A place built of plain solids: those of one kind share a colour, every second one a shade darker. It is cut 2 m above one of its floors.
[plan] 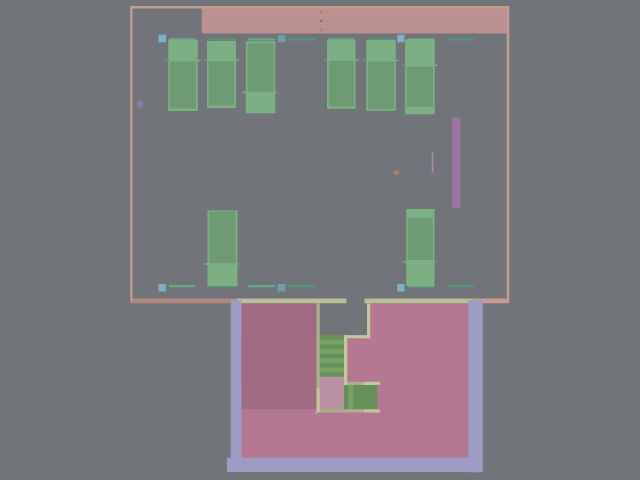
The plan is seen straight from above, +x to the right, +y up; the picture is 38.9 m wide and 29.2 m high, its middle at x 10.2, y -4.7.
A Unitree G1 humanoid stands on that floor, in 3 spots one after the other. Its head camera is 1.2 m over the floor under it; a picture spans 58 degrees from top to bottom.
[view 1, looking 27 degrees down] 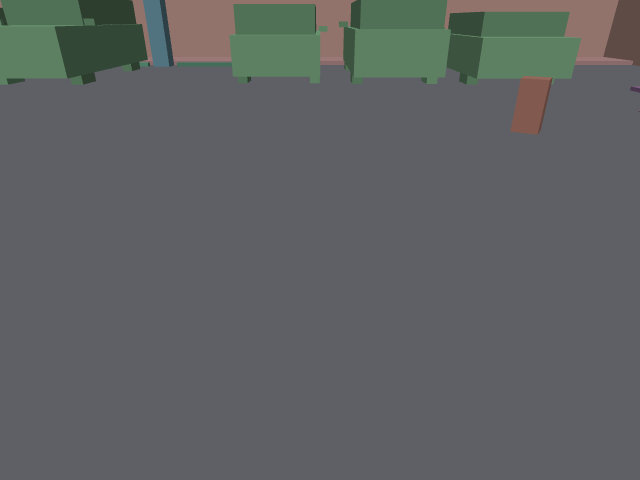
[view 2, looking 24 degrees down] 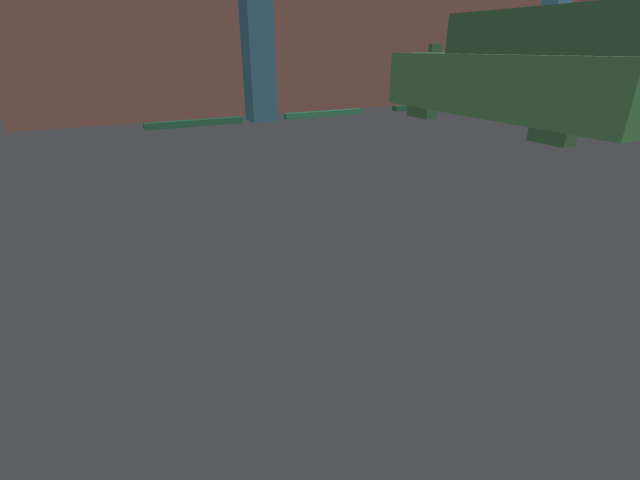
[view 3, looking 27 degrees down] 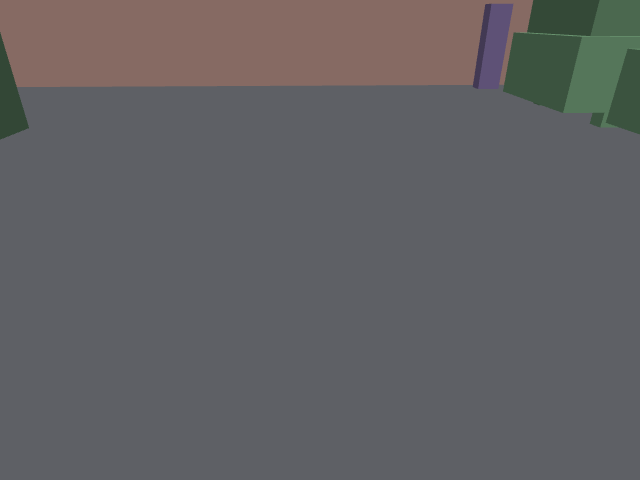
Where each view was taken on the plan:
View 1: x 12.36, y -5.86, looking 90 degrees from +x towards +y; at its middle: ground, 2.64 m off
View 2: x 10.56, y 0.00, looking -117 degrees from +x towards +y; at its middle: ground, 2.95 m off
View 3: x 8.06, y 0.00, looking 178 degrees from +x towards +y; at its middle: ground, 2.64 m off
